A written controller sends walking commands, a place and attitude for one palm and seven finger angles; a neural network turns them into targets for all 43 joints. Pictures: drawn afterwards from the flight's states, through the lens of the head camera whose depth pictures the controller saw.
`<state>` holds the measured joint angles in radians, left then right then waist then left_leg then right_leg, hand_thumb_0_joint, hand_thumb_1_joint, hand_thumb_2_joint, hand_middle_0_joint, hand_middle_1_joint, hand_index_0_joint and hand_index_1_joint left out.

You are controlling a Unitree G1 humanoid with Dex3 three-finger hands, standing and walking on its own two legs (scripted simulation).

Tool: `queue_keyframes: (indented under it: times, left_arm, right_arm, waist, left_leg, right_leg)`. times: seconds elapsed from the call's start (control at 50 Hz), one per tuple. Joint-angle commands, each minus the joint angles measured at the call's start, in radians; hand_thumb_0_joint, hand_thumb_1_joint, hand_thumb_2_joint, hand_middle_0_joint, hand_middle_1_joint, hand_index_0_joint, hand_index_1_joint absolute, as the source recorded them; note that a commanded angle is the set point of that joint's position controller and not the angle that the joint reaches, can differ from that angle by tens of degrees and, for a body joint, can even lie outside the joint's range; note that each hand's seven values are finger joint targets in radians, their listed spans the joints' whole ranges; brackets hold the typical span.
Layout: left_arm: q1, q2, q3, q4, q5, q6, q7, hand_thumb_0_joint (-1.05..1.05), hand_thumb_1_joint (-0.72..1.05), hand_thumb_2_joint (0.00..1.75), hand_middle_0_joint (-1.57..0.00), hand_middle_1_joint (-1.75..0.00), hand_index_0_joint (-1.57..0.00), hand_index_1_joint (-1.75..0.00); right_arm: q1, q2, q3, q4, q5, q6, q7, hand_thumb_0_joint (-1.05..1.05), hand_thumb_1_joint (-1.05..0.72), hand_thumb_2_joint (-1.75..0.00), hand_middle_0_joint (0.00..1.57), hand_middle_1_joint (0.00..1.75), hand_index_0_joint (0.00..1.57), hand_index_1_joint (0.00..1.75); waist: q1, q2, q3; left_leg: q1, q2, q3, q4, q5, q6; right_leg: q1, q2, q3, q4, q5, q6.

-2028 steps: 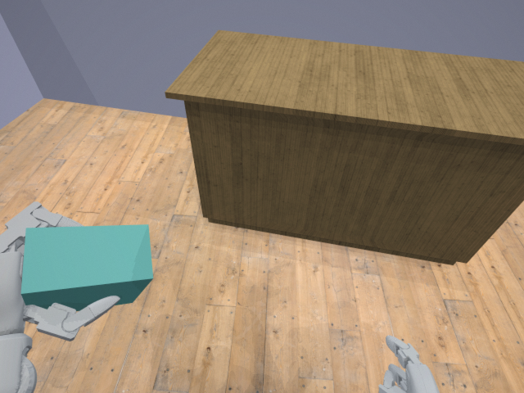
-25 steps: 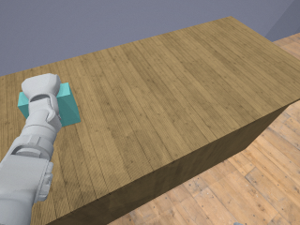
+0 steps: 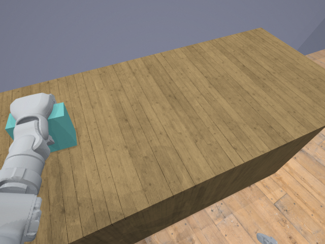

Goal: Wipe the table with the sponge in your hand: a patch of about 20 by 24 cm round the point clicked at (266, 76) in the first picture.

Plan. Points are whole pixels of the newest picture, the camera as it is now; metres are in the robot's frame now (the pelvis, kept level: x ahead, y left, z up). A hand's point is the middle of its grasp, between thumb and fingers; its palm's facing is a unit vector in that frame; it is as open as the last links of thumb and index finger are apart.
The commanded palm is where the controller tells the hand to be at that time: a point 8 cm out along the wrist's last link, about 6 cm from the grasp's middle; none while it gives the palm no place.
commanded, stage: slide back across to the first lane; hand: left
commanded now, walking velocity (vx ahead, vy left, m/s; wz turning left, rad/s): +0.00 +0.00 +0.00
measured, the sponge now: (48, 134) +0.38 +0.34 +0.02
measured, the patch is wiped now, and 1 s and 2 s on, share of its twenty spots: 1.00 1.00 1.00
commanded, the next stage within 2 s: wipe back along the first lane in 0.06 s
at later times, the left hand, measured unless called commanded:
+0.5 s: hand (33, 137) +0.35 +0.35 +0.06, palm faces -0.09 -0.04 -1.00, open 10.2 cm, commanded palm +0.33 +0.33 +0.10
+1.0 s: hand (35, 151) +0.31 +0.32 +0.06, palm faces -0.03 -0.04 -1.00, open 10.2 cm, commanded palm +0.27 +0.30 +0.09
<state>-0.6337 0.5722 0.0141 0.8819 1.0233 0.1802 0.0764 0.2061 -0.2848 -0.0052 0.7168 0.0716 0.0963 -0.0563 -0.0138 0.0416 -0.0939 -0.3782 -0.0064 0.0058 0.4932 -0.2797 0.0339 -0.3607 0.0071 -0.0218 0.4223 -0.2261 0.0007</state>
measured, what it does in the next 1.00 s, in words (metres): stands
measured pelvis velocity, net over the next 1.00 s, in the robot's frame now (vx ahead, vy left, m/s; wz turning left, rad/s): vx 0.00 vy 0.00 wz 0.02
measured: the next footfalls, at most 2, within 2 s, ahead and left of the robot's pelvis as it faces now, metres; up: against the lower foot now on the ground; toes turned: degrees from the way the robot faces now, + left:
none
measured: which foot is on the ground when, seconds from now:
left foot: down 0.00-1.00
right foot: down 0.00-1.00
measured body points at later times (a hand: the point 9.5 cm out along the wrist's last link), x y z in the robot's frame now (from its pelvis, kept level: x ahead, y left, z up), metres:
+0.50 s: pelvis +0.00 +0.01 +0.00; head +0.03 +0.00 +0.45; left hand +0.35 +0.35 +0.11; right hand +0.14 -0.25 -0.12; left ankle -0.03 +0.10 -0.74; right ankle -0.02 -0.13 -0.74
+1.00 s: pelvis +0.00 +0.00 +0.00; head +0.01 -0.01 +0.45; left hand +0.31 +0.32 +0.11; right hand +0.18 -0.23 -0.10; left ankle -0.03 +0.10 -0.74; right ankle -0.02 -0.13 -0.74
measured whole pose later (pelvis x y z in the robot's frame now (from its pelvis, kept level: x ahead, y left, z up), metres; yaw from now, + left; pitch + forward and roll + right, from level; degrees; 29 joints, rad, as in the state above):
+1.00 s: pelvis +0.00 +0.00 +0.00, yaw +1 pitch +5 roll -1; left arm -0.27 0.48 -0.04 0.42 0.97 0.31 0.10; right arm 0.13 -0.27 0.02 0.66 0.07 0.11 -0.04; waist 0.05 0.06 -0.09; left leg -0.31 -0.02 -0.01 0.51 -0.29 0.04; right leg -0.28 -0.01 -0.03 0.44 -0.24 0.01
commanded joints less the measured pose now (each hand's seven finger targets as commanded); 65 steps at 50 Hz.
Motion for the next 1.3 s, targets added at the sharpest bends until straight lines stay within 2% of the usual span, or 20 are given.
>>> queue_keyframes:
  times: [0.0, 0.04, 0.1, 0.14, 0.26, 0.32, 0.38, 0.42, 0.48, 0.66, 0.76, 0.82, 0.86, 0.92, 0.98, 1.02, 1.06, 1.16, 1.22, 1.28]
  left_arm:
    - [-0.316, 0.268, 0.044, -0.180, 0.035, -0.006, 0.021, 0.00, 0.10, 1.30, -1.20, -1.60, -1.20, -1.60]
    - [-0.260, 0.313, 0.096, -0.198, 0.028, -0.014, 0.023, 0.00, 0.10, 1.30, -1.20, -1.60, -1.20, -1.60]
    - [-0.244, 0.285, 0.072, -0.219, 0.027, -0.007, 0.023, 0.00, 0.10, 1.30, -1.20, -1.60, -1.20, -1.60]
    - [-0.255, 0.336, 0.109, -0.209, 0.026, -0.009, 0.022, 0.00, 0.10, 1.30, -1.20, -1.60, -1.20, -1.60]
    - [-0.163, 0.221, 0.033, -0.272, 0.017, -0.008, 0.002, 0.00, 0.10, 1.30, -1.20, -1.60, -1.20, -1.60]
    - [-0.108, 0.247, 0.078, -0.282, -0.006, -0.003, 0.002, 0.00, 0.10, 1.30, -1.20, -1.60, -1.20, -1.60]
    - [-0.086, 0.189, 0.023, -0.288, -0.002, 0.012, 0.004, 0.00, 0.10, 1.30, -1.20, -1.60, -1.20, -1.60]
    - [-0.064, 0.232, 0.073, -0.320, -0.008, 0.013, 0.006, 0.00, 0.10, 1.30, -1.20, -1.60, -1.20, -1.60]
    - [-0.006, 0.163, 0.019, -0.322, -0.006, 0.034, 0.006, 0.00, 0.10, 1.30, -1.20, -1.60, -1.20, -1.60]
    - [0.043, 0.122, -0.007, -0.358, -0.026, 0.083, 0.002, 0.00, 0.10, 1.30, -1.20, -1.60, -1.20, -1.60]
    - [0.120, 0.058, -0.039, -0.432, -0.036, 0.094, -0.003, 0.00, 0.10, 1.30, -1.20, -1.60, -1.20, -1.60]
    - [0.148, 0.094, 0.004, -0.476, -0.052, 0.104, -0.003, 0.00, 0.10, 1.30, -1.20, -1.60, -1.20, -1.60]
    - [0.189, 0.034, -0.045, -0.500, -0.051, 0.119, -0.002, 0.00, 0.10, 1.30, -1.20, -1.60, -1.20, -1.60]
    - [0.211, 0.092, 0.014, -0.542, -0.063, 0.134, 0.001, 0.00, 0.10, 1.30, -1.20, -1.60, -1.20, -1.60]
    - [0.280, 0.029, -0.035, -0.565, -0.060, 0.149, -0.004, 0.00, 0.10, 1.30, -1.20, -1.60, -1.20, -1.60]
    - [0.296, 0.057, -0.005, -0.612, -0.067, 0.154, -0.003, 0.00, 0.10, 1.30, -1.20, -1.60, -1.20, -1.60]
    - [0.324, -0.007, -0.061, -0.633, -0.065, 0.165, -0.007, 0.00, 0.10, 1.30, -1.20, -1.60, -1.20, -1.60]
    - [0.373, -0.024, -0.069, -0.689, -0.069, 0.183, -0.008, 0.00, 0.10, 1.30, -1.20, -1.60, -1.20, -1.60]
    - [0.386, 0.040, -0.009, -0.715, -0.076, 0.188, -0.008, 0.00, 0.10, 1.30, -1.20, -1.60, -1.20, -1.60]
    - [0.472, -0.024, -0.056, -0.729, -0.076, 0.191, -0.012, 0.00, 0.10, 1.30, -1.20, -1.60, -1.20, -1.60]
  right_arm:
    - [-0.017, -0.153, -0.057, -0.103, -0.004, -0.030, -0.010, 0.00, -0.90, -0.90, 0.20, 0.30, 0.20, 0.30]
    - [-0.018, -0.157, -0.059, -0.107, -0.006, -0.028, -0.011, 0.00, -0.90, -0.90, 0.20, 0.30, 0.20, 0.30]
    - [-0.034, -0.155, -0.056, -0.114, -0.004, -0.022, -0.007, 0.00, -0.90, -0.90, 0.20, 0.30, 0.20, 0.30]
    - [-0.033, -0.163, -0.055, -0.109, -0.006, -0.020, -0.010, 0.00, -0.90, -0.90, 0.20, 0.30, 0.20, 0.30]
    - [-0.052, -0.149, -0.056, -0.130, -0.004, -0.021, -0.003, 0.00, -0.90, -0.90, 0.20, 0.30, 0.20, 0.30]
    - [-0.072, -0.154, -0.051, -0.139, -0.002, -0.020, -0.005, 0.00, -0.90, -0.90, 0.20, 0.30, 0.20, 0.30]
    - [-0.078, -0.149, -0.050, -0.144, -0.001, -0.019, -0.002, 0.00, -0.90, -0.90, 0.20, 0.30, 0.20, 0.30]
    - [-0.092, -0.154, -0.047, -0.148, 0.000, -0.021, -0.002, 0.00, -0.90, -0.90, 0.20, 0.30, 0.20, 0.30]
    - [-0.096, -0.147, -0.047, -0.156, 0.000, -0.021, 0.001, 0.00, -0.90, -0.90, 0.20, 0.30, 0.20, 0.30]
    - [-0.130, -0.143, -0.034, -0.170, 0.006, -0.025, 0.000, 0.00, -0.90, -0.90, 0.20, 0.30, 0.20, 0.30]
    - [-0.149, -0.132, -0.034, -0.189, 0.003, -0.032, 0.004, 0.00, -0.90, -0.90, 0.20, 0.30, 0.20, 0.30]
    - [-0.176, -0.138, -0.027, -0.194, 0.004, -0.033, 0.002, 0.00, -0.90, -0.90, 0.20, 0.30, 0.20, 0.30]
    - [-0.181, -0.127, -0.027, -0.202, 0.004, -0.035, 0.005, 0.00, -0.90, -0.90, 0.20, 0.30, 0.20, 0.30]
    - [-0.196, -0.136, -0.024, -0.200, 0.001, -0.038, 0.003, 0.00, -0.90, -0.90, 0.20, 0.30, 0.20, 0.30]
    - [-0.212, -0.125, -0.019, -0.206, 0.001, -0.042, 0.005, 0.00, -0.90, -0.90, 0.20, 0.30, 0.20, 0.30]
    - [-0.227, -0.128, -0.018, -0.210, 0.001, -0.046, 0.005, 0.00, -0.90, -0.90, 0.20, 0.30, 0.20, 0.30]
    - [-0.230, -0.117, -0.015, -0.218, 0.000, -0.049, 0.009, 0.00, -0.90, -0.90, 0.20, 0.30, 0.20, 0.30]
    - [-0.249, -0.112, -0.012, -0.224, -0.002, -0.056, 0.010, 0.00, -0.90, -0.90, 0.20, 0.30, 0.20, 0.30]
    - [-0.264, -0.121, -0.012, -0.219, -0.006, -0.055, 0.004, 0.00, -0.90, -0.90, 0.20, 0.30, 0.20, 0.30]
    - [-0.270, -0.109, -0.006, -0.227, -0.004, -0.062, 0.011, 0.00, -0.90, -0.90, 0.20, 0.30, 0.20, 0.30]
  waist:
    - [0.002, 0.017, -0.298]
    - [0.023, 0.031, -0.329]
    - [0.013, 0.006, -0.299]
    - [0.016, 0.003, -0.295]
    - [0.019, 0.019, -0.293]
    - [0.033, -0.001, -0.274]
    - [0.026, -0.008, -0.233]
    - [0.044, 0.006, -0.255]
    - [0.038, -0.018, -0.223]
    - [0.041, -0.030, -0.169]
    - [0.051, -0.027, -0.200]
    - [0.061, -0.032, -0.184]
    - [0.059, -0.027, -0.172]
    - [0.068, -0.052, -0.178]
    - [0.068, -0.047, -0.150]
    - [0.075, -0.031, -0.156]
    - [0.069, -0.033, -0.139]
    - [0.074, -0.055, -0.143]
    - [0.083, -0.065, -0.140]
    - [0.088, -0.053, -0.133]
  left_leg:
    - [0.175, 0.009, -0.027, -0.010, 0.447, 0.013]
    - [0.185, 0.007, -0.029, -0.002, 0.509, 0.011]
    - [0.171, 0.005, -0.025, -0.001, 0.493, 0.011]
    - [0.157, 0.000, -0.021, -0.003, 0.472, 0.016]
    - [0.187, 0.007, -0.032, 0.003, 0.495, 0.011]
    - [0.159, 0.003, -0.034, -0.009, 0.448, 0.012]
    - [0.150, 0.003, -0.033, -0.015, 0.395, 0.012]
    - [0.155, 0.005, -0.043, -0.021, 0.405, 0.011]
    - [0.147, 0.005, -0.043, -0.021, 0.381, 0.008]
    - [0.128, 0.003, -0.055, -0.043, 0.278, 0.005]
    - [0.159, 0.004, -0.058, -0.031, 0.333, 0.004]
    - [0.148, 0.006, -0.063, -0.042, 0.323, 0.003]
    - [0.160, 0.004, -0.057, -0.038, 0.325, 0.004]
    - [0.157, 0.003, -0.058, -0.044, 0.330, 0.005]
    - [0.159, -0.002, -0.051, -0.043, 0.335, 0.002]
    - [0.167, 0.001, -0.055, -0.047, 0.339, 0.003]
    - [0.173, -0.001, -0.054, -0.043, 0.346, 0.004]
    - [0.180, -0.004, -0.052, -0.040, 0.346, 0.006]
    - [0.173, -0.007, -0.050, -0.045, 0.330, 0.007]
    - [0.180, -0.010, -0.046, -0.039, 0.358, 0.005]
  right_leg:
    - [0.137, 0.010, -0.006, 0.011, 0.360, -0.070]
    - [0.171, 0.009, -0.006, 0.021, 0.412, -0.074]
    - [0.162, 0.007, -0.007, 0.018, 0.419, -0.068]
    - [0.178, 0.005, -0.005, 0.018, 0.418, -0.069]
    - [0.147, 0.008, -0.013, 0.018, 0.390, -0.071]
    - [0.162, 0.009, -0.007, 0.011, 0.367, -0.076]
    - [0.134, 0.010, -0.017, 0.006, 0.309, -0.072]
    - [0.150, 0.010, -0.008, 0.007, 0.303, -0.080]
    - [0.133, 0.014, -0.020, 0.007, 0.274, -0.074]
    - [0.111, 0.016, -0.026, -0.004, 0.165, -0.075]
    - [0.135, 0.017, -0.025, 0.004, 0.213, -0.076]
    - [0.151, 0.016, -0.015, 0.003, 0.215, -0.080]
    - [0.144, 0.016, -0.025, 0.002, 0.214, -0.074]
    - [0.179, 0.015, -0.011, 0.001, 0.248, -0.077]
    - [0.178, 0.015, -0.019, 0.002, 0.260, -0.072]
    - [0.188, 0.015, -0.009, 0.003, 0.262, -0.076]
    - [0.182, 0.015, -0.020, 0.003, 0.265, -0.072]
    - [0.197, 0.014, -0.014, 0.005, 0.287, -0.070]
    - [0.218, 0.013, 0.005, 0.004, 0.301, -0.074]
    - [0.221, 0.013, -0.003, 0.010, 0.332, -0.071]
